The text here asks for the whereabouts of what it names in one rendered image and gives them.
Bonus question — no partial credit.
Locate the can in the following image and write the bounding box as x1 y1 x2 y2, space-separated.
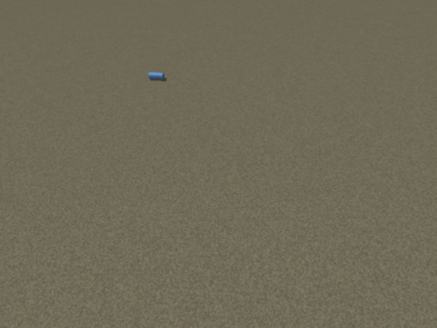
148 72 165 79

